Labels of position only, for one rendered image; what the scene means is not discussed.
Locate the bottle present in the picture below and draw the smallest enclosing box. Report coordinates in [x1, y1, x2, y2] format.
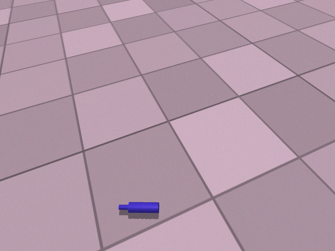
[118, 202, 159, 213]

